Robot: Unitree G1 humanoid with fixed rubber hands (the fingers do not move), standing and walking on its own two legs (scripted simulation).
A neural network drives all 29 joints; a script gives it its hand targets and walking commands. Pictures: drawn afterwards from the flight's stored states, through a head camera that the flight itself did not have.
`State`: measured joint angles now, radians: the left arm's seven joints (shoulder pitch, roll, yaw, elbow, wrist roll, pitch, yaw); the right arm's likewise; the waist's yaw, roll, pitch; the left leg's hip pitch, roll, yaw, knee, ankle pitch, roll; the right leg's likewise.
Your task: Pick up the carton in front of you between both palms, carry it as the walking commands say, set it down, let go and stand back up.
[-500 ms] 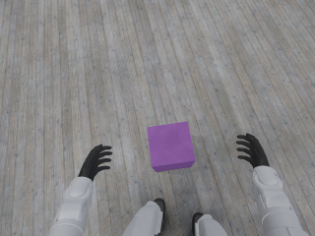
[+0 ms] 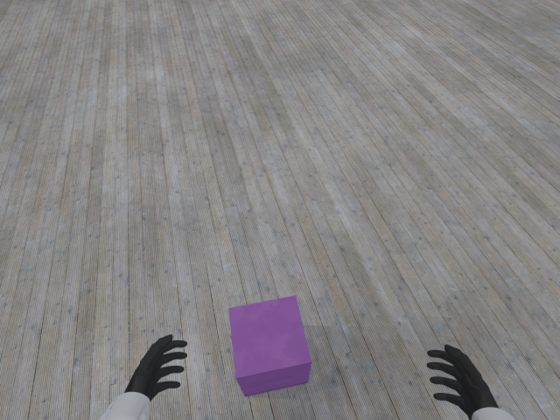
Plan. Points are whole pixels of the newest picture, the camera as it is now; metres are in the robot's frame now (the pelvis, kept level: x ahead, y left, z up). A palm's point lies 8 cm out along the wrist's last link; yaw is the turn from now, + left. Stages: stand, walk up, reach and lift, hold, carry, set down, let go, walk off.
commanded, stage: let go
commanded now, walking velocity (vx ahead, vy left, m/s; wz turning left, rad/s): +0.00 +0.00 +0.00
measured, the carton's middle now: (269, 347) +0.41 +0.09 -0.65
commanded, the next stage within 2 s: stand in 0.28 s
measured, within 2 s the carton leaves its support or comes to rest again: neither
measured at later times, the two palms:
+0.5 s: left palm (93, 409) +0.14 +0.31 -0.09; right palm out of the picture +0.13 -0.26 -0.07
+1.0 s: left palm (80, 416) +0.14 +0.33 -0.10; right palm out of the picture +0.12 -0.26 -0.09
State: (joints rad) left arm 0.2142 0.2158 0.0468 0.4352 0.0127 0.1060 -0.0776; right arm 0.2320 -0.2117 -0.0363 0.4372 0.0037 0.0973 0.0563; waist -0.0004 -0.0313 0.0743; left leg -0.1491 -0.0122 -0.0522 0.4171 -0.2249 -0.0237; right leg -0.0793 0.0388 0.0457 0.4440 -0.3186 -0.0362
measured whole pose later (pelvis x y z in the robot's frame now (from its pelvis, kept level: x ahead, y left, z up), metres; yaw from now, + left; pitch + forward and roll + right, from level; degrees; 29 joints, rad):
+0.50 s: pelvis +0.00 +0.03 -0.01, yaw -1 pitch +0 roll +0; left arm 0.22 0.33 0.06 0.62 0.04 0.04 0.00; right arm 0.19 -0.31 -0.05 0.70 -0.05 0.02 -0.01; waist 0.01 -0.05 0.01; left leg -0.25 -0.03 -0.03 0.54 -0.29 0.02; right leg -0.15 0.02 0.06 0.50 -0.35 0.00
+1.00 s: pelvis +0.01 +0.04 +0.00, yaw -2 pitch -1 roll +0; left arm 0.18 0.36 0.02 0.81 0.03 0.00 0.03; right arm 0.15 -0.33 -0.03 0.87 -0.03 0.00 -0.02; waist 0.00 -0.04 0.01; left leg -0.18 -0.04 0.00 0.47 -0.27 0.04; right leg -0.10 0.00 0.08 0.43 -0.32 0.02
